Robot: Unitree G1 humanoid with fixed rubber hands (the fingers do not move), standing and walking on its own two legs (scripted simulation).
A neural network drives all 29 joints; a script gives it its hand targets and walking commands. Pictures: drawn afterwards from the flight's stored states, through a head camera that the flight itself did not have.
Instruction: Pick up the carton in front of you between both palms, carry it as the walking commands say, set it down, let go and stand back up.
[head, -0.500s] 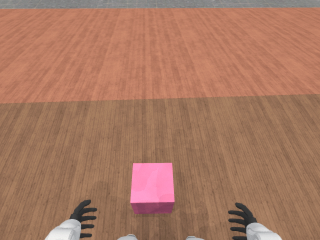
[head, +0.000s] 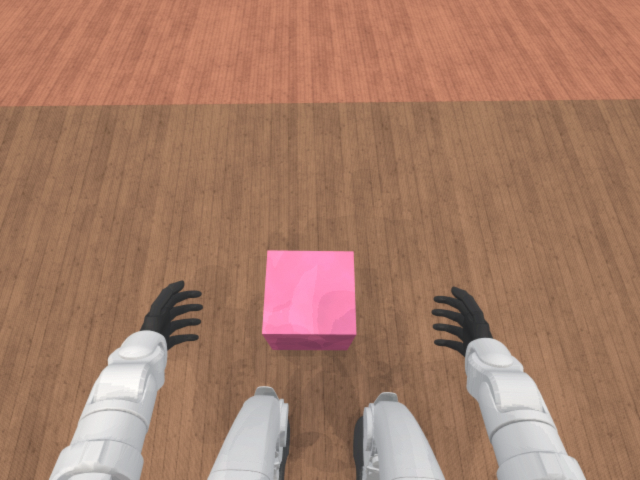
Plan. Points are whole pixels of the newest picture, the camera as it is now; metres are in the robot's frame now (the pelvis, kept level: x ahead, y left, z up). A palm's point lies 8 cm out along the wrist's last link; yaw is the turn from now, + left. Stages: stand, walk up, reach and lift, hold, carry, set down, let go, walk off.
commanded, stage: reach and lift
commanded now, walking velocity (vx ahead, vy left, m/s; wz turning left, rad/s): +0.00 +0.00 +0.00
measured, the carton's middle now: (310, 304) +0.45 +0.04 -0.56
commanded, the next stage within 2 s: none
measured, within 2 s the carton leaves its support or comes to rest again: neither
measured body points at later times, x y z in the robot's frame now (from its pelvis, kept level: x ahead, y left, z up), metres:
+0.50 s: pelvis -0.03 +0.01 -0.04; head +0.25 +0.02 +0.30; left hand +0.47 +0.24 -0.14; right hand +0.49 -0.16 -0.14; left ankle +0.05 +0.12 -0.65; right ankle +0.05 -0.12 -0.65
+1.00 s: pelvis -0.04 +0.00 -0.20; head +0.30 +0.01 +0.09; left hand +0.46 +0.24 -0.36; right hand +0.47 -0.16 -0.37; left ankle +0.05 +0.12 -0.65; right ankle +0.05 -0.12 -0.65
